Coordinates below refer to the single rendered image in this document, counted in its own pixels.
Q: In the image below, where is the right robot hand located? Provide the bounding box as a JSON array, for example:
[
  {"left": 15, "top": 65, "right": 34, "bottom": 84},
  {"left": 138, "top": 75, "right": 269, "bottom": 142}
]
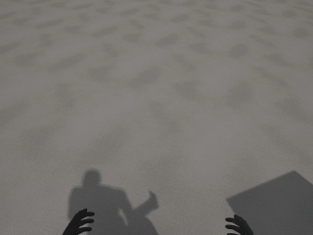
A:
[{"left": 225, "top": 214, "right": 254, "bottom": 235}]

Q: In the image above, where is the left robot hand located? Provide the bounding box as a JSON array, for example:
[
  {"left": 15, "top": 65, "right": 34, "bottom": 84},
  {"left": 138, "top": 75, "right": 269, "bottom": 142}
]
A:
[{"left": 63, "top": 209, "right": 95, "bottom": 235}]

